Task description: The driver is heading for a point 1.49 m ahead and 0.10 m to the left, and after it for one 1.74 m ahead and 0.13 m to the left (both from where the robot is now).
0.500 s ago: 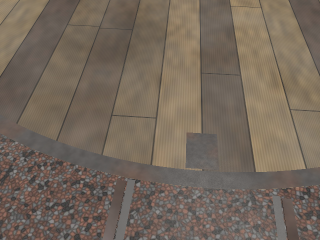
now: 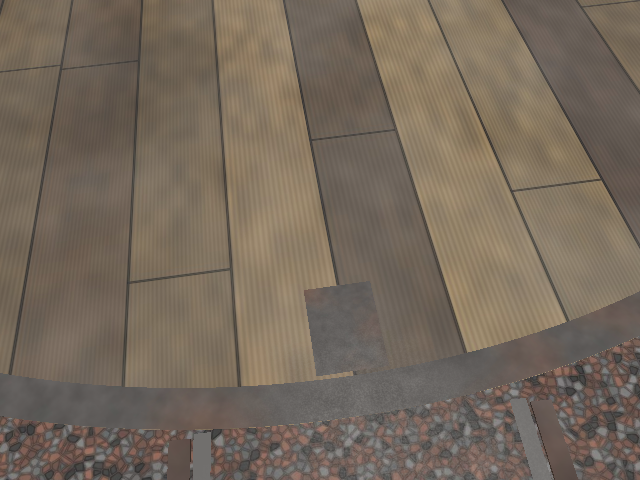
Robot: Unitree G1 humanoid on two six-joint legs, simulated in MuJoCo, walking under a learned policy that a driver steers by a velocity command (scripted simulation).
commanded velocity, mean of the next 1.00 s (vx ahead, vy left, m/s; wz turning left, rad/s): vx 0.36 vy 0.00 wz -0.12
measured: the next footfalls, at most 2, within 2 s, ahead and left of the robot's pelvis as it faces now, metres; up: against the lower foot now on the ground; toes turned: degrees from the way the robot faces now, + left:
left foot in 0.14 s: +0.12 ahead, +0.16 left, +0.00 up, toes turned -7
right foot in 0.50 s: +0.20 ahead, -0.11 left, +0.00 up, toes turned -5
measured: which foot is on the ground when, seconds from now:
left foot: up 0.00-0.12, down 0.14-0.50, up 0.52-0.94, down 0.96-1.00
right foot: down 0.00-0.14, up 0.16-0.48, down 0.50-0.98, up 1.00-1.00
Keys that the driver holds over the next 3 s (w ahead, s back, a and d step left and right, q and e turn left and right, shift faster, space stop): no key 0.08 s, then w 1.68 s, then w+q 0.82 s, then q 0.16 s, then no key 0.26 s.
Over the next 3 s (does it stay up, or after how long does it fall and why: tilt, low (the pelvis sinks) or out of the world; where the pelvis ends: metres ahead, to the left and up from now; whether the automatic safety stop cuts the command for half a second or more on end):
stays up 1.42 0.04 -0.01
